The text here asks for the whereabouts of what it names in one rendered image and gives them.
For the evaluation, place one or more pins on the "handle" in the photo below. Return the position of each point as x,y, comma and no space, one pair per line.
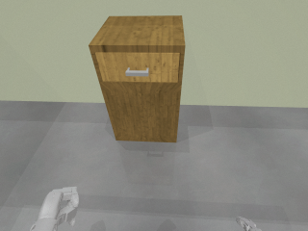
137,73

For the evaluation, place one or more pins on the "robot left hand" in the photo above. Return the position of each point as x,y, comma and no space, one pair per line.
51,206

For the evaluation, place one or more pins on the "cabinet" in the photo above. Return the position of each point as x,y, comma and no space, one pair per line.
142,111

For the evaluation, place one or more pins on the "drawer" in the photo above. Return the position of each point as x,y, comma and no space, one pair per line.
162,67

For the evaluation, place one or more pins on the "robot right hand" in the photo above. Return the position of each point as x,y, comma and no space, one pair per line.
247,224

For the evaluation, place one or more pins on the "left robot forearm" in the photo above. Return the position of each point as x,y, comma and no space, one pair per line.
45,224

